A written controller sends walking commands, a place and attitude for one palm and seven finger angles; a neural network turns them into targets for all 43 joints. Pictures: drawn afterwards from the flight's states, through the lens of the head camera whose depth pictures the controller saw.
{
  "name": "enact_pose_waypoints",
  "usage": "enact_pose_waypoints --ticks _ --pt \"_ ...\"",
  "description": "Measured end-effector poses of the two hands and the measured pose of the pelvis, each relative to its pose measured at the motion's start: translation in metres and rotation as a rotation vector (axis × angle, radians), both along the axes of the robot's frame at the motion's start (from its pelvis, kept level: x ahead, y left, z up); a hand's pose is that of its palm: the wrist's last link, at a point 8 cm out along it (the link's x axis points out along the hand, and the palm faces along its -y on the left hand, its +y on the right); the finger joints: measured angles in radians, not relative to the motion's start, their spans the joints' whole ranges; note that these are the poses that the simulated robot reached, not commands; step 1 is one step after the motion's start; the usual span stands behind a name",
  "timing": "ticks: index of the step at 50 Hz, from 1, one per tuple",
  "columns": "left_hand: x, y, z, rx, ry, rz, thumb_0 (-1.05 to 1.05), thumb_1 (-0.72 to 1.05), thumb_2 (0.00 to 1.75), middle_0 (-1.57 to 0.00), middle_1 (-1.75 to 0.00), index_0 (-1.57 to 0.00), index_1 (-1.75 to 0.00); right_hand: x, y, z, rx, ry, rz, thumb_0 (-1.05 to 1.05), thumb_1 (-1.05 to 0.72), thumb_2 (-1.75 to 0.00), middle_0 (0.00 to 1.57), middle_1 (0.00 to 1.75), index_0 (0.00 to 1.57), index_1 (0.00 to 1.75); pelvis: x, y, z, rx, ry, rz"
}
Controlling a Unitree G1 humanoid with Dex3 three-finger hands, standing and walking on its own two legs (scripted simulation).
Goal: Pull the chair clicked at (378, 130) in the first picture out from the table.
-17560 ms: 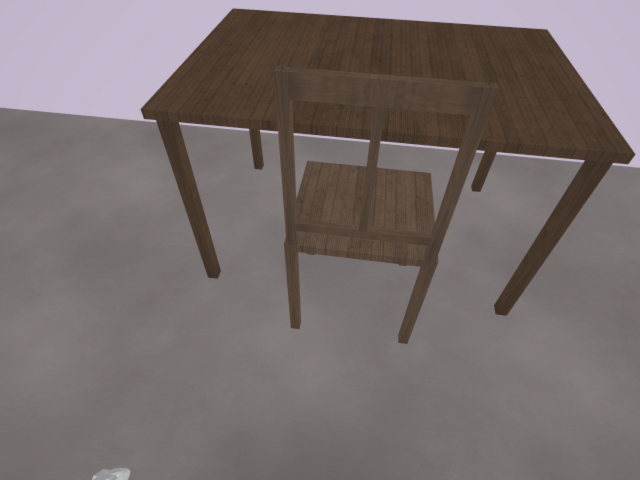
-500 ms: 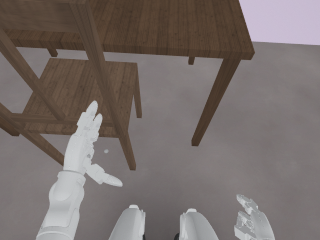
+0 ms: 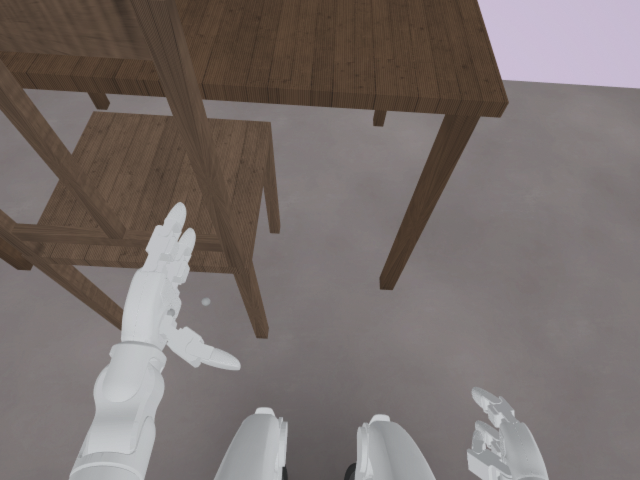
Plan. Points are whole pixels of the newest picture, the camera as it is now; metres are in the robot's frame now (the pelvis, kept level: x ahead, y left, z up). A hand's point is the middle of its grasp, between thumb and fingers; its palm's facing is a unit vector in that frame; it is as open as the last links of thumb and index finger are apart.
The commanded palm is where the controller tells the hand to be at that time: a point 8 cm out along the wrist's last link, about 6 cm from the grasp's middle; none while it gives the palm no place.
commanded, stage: aim the fingers beside a spindle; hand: left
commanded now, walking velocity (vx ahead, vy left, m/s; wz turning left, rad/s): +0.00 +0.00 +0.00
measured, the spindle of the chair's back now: (64, 165) +0.48 +0.35 +0.06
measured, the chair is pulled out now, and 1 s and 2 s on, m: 0.00 0.00 0.00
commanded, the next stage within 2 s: push the fingers through the gap in 1.92 s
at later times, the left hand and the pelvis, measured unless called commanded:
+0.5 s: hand (188, 294) +0.32 +0.17 +0.04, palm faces -0.02 -1.00 -0.06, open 16.9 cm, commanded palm +0.30 +0.21 +0.03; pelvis +0.00 +0.00 +0.00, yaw +0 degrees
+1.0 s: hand (202, 308) +0.31 +0.15 +0.03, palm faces -0.08 -1.00 -0.01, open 16.9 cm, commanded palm +0.30 +0.21 +0.04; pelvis +0.00 +0.00 +0.00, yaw +0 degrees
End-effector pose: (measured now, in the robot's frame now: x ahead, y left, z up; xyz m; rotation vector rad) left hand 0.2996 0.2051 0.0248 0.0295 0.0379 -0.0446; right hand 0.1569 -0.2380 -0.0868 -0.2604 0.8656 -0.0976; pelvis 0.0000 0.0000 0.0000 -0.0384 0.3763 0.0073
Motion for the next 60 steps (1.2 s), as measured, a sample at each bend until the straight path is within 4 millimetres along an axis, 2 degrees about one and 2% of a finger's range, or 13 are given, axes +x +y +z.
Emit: enact_pose_waypoints --ticks 7,15,23,27,31,35,39,43,46,50,53,56,60 --pt "0.004 0.009 0.015 0.025 -0.043 0.011 -0.01 -0.50 0.30 -0.06 -0.08 -0.06 -0.08 -0.001 0.003 -0.001 0.013 0.012 0.005 0.01 -0.90 -0.90 0.20 0.30 0.20 0.30 0.001 0.001 0.002 -0.003 -0.002 0.004" --pt "0.003 -0.005 -0.005 -0.018 0.043 -0.025 -0.01 -0.50 0.30 -0.06 -0.08 -0.06 -0.08 -0.002 0.002 0.000 0.006 0.018 -0.005 0.01 -0.90 -0.90 0.20 0.30 0.21 0.30 0.003 0.002 0.002 -0.001 0.005 0.000" --pt "0.001 0.014 0.019 0.028 -0.060 0.033 -0.01 -0.50 0.30 -0.06 -0.08 -0.06 -0.08 0.000 0.003 0.002 0.010 0.019 -0.003 0.01 -0.90 -0.90 0.20 0.30 0.20 0.30 0.004 0.002 0.004 -0.003 -0.005 0.001" --pt "0.001 0.015 0.007 0.014 0.003 0.012 -0.01 -0.50 0.30 -0.06 -0.08 -0.06 -0.08 0.001 0.004 0.001 0.013 0.020 0.006 0.01 -0.90 -0.90 0.20 0.30 0.20 0.30 0.004 0.003 0.004 -0.006 0.000 0.007" --pt "-0.002 0.000 -0.006 -0.023 0.053 -0.032 -0.01 -0.50 0.30 -0.06 -0.08 -0.05 -0.08 0.003 0.003 0.002 0.002 0.009 0.001 0.01 -0.90 -0.90 0.20 0.30 0.21 0.30 0.003 0.004 0.003 -0.008 0.004 0.008" --pt "-0.004 -0.009 0.009 -0.019 -0.014 -0.041 -0.01 -0.50 0.30 -0.06 -0.08 -0.06 -0.08 0.003 0.004 0.004 0.000 -0.004 -0.007 0.01 -0.90 -0.90 0.20 0.30 0.21 0.30 0.004 0.005 0.004 -0.004 -0.002 0.000" --pt "0.000 0.002 0.020 0.018 -0.067 0.009 -0.01 -0.50 0.30 -0.06 -0.08 -0.06 -0.08 0.003 0.006 0.004 0.011 0.000 0.002 0.01 -0.90 -0.90 0.20 0.30 0.20 0.30 0.003 0.004 0.004 -0.001 -0.007 -0.001" --pt "0.005 0.019 0.004 0.024 -0.001 0.050 -0.01 -0.50 0.30 -0.06 -0.08 -0.06 -0.08 0.002 0.007 0.001 0.016 0.014 0.009 0.01 -0.90 -0.90 0.20 0.30 0.21 0.30 0.001 0.002 0.002 -0.003 -0.001 0.003" --pt "0.001 0.017 -0.005 0.002 0.046 0.024 -0.01 -0.50 0.30 -0.06 -0.08 -0.05 -0.08 0.001 0.005 0.000 0.013 0.016 0.003 0.01 -0.90 -0.90 0.20 0.30 0.21 0.30 0.001 0.002 0.001 -0.007 0.002 0.005" --pt "-0.009 0.001 0.006 -0.017 0.010 -0.039 -0.01 -0.50 0.31 -0.06 -0.08 -0.05 -0.08 -0.001 0.005 0.003 0.005 0.010 -0.005 0.01 -0.90 -0.90 0.20 0.30 0.21 0.30 0.003 0.004 0.004 -0.009 -0.004 0.005" --pt "-0.008 -0.006 0.018 -0.012 -0.044 -0.046 -0.01 -0.50 0.30 -0.06 -0.08 -0.05 -0.08 0.000 0.005 0.005 0.001 0.006 -0.002 0.01 -0.90 -0.90 0.20 0.30 0.21 0.30 0.004 0.005 0.006 -0.007 -0.008 0.004" --pt "0.000 0.001 0.015 0.005 -0.050 -0.006 -0.01 -0.50 0.30 -0.06 -0.08 -0.06 -0.08 0.000 0.005 0.004 0.001 0.008 0.004 0.01 -0.90 -0.90 0.20 0.30 0.20 0.30 0.002 0.004 0.004 -0.005 -0.005 0.003" --pt "0.005 0.017 -0.003 0.010 0.015 0.043 -0.01 -0.50 0.30 -0.06 -0.08 -0.06 -0.08 0.000 0.004 0.001 0.003 0.012 0.002 0.01 -0.90 -0.90 0.20 0.30 0.21 0.30 0.000 0.002 0.000 -0.005 0.002 0.002"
